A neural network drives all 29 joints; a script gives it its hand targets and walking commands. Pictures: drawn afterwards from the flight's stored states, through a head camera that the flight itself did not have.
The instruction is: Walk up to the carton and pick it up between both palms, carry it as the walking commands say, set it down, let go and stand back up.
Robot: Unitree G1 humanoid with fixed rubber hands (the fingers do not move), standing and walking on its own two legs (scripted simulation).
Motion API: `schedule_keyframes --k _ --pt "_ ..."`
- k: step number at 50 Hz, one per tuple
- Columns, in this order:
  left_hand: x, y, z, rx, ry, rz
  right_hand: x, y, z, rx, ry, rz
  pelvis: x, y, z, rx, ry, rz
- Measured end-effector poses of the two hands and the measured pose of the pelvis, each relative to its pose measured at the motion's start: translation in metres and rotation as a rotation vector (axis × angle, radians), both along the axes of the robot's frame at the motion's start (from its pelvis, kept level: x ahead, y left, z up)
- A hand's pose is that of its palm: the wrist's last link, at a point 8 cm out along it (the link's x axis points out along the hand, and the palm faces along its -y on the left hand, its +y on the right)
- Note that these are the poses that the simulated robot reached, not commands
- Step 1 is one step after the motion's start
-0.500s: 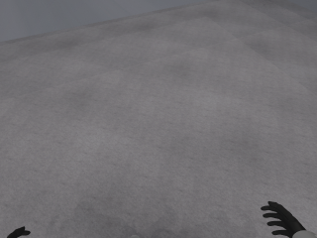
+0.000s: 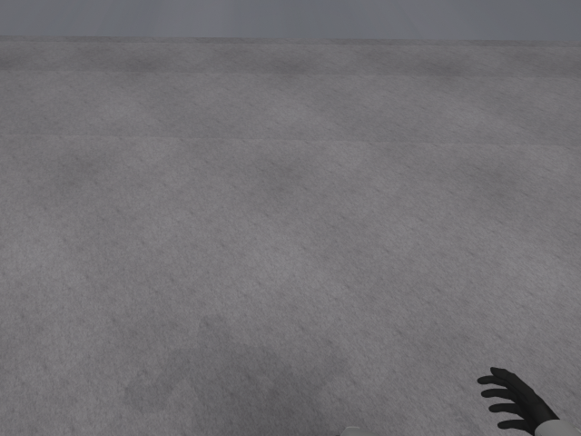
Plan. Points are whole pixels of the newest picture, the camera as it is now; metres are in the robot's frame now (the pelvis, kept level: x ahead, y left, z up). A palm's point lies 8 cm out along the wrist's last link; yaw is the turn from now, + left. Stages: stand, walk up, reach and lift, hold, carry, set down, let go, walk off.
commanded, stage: walk up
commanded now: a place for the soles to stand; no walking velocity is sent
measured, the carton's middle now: out of the picture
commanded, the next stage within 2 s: none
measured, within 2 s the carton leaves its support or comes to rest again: neither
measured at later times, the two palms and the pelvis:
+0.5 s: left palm out of the picture +0.03 +0.44 -0.04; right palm (298, 159) +0.64 -0.05 -0.02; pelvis +0.24 +0.09 -0.02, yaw +24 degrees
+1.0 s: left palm out of the picture +0.28 +0.54 -0.02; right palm (214, 106) +0.89 +0.14 -0.05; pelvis +0.52 +0.24 +0.01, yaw +43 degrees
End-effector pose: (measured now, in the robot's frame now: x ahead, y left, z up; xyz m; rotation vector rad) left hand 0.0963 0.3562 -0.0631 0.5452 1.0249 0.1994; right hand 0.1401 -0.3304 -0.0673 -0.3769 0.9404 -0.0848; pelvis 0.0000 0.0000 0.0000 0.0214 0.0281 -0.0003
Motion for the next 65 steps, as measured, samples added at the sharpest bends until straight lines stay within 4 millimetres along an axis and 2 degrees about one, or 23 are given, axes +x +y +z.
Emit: schedule_keyframes --k 2,5,9,12,15,19,22,24,26,28,32,35,38,40,42,44,49,54,56,58,59,61,65 --pt "0.005 0.000 0.005 0.026 -0.017 0.032 0.023 -0.001 -0.010 0.015 0.012 0.024 0.020 -0.005 -0.004 0.000 -0.009 0.035" --pt "0.001 0.009 0.023 0.073 -0.063 0.125 0.075 0.011 -0.017 0.033 0.025 0.107 0.049 -0.008 -0.001 -0.009 -0.012 0.113" --pt "-0.012 0.027 0.054 0.133 -0.112 0.275 0.165 0.036 -0.006 0.054 -0.014 0.244 0.086 -0.005 0.008 -0.014 -0.005 0.208" --pt "-0.032 0.039 0.065 0.169 -0.084 0.379 0.239 0.065 0.010 0.074 -0.084 0.331 0.113 0.002 0.012 -0.014 -0.006 0.268" --pt "-0.054 0.047 0.066 0.183 -0.017 0.479 0.312 0.105 0.028 0.099 -0.168 0.413 0.140 0.014 0.012 -0.013 -0.006 0.315" --pt "-0.075 0.054 0.056 0.168 0.087 0.593 0.399 0.174 0.048 0.136 -0.269 0.512 0.178 0.037 0.007 -0.016 -0.002 0.361" --pt "-0.078 0.062 0.041 0.142 0.154 0.665 0.454 0.231 0.055 0.153 -0.326 0.573 0.210 0.062 -0.003 -0.018 0.005 0.385" --pt "-0.071 0.073 0.027 0.123 0.178 0.708 0.485 0.265 0.052 0.145 -0.355 0.600 0.232 0.082 -0.013 -0.016 0.008 0.405" --pt "-0.049 0.084 0.013 0.091 0.159 0.733 0.502 0.285 0.040 0.116 -0.337 0.606 0.250 0.100 -0.018 -0.004 0.008 0.444" --pt "-0.009 0.093 0.004 0.049 0.100 0.708 0.501 0.289 0.023 0.092 -0.260 0.586 0.267 0.111 -0.014 -0.001 0.006 0.469" --pt "0.082 0.111 -0.002 -0.017 0.007 0.614 0.488 0.271 -0.004 0.032 -0.080 0.524 0.309 0.129 -0.004 0.010 0.011 0.513" --pt "0.139 0.127 -0.001 -0.023 -0.013 0.563 0.492 0.256 -0.015 0.008 0.000 0.490 0.344 0.142 -0.003 0.014 0.010 0.543" --pt "0.181 0.149 0.004 0.022 -0.042 0.558 0.518 0.251 -0.027 -0.006 0.044 0.476 0.387 0.154 -0.009 0.014 -0.001 0.573" --pt "0.190 0.162 0.008 0.070 -0.063 0.598 0.549 0.264 -0.035 -0.019 0.051 0.500 0.414 0.163 -0.015 -0.002 -0.003 0.606" --pt "0.191 0.169 0.017 0.093 -0.075 0.662 0.585 0.293 -0.033 -0.013 0.046 0.553 0.437 0.176 -0.011 -0.023 -0.009 0.647" --pt "0.191 0.175 0.028 0.109 -0.078 0.724 0.625 0.331 -0.024 0.003 0.023 0.621 0.458 0.189 -0.003 -0.033 -0.014 0.683" --pt "0.181 0.185 0.043 0.115 -0.005 0.857 0.733 0.445 0.011 0.071 -0.086 0.777 0.510 0.230 0.010 -0.023 -0.012 0.746" --pt "0.175 0.197 0.033 0.070 0.135 0.989 0.823 0.580 0.040 0.163 -0.221 0.900 0.559 0.284 0.005 -0.014 -0.004 0.783" --pt "0.179 0.207 0.024 0.049 0.186 1.038 0.851 0.635 0.044 0.191 -0.268 0.938 0.578 0.311 -0.002 -0.014 0.002 0.789" --pt "0.188 0.224 0.011 0.033 0.215 1.083 0.874 0.680 0.040 0.191 -0.305 0.960 0.598 0.341 -0.013 -0.013 0.004 0.798" --pt "0.198 0.235 0.004 0.021 0.211 1.098 0.882 0.694 0.034 0.176 -0.308 0.960 0.606 0.355 -0.017 -0.007 0.006 0.809" --pt "0.233 0.260 -0.005 -0.007 0.155 1.090 0.887 0.704 0.017 0.140 -0.260 0.937 0.621 0.377 -0.017 -0.005 0.009 0.833" --pt "0.325 0.319 -0.009 -0.048 0.021 0.985 0.882 0.681 -0.013 0.055 -0.082 0.850 0.660 0.414 -0.005 0.006 0.015 0.854"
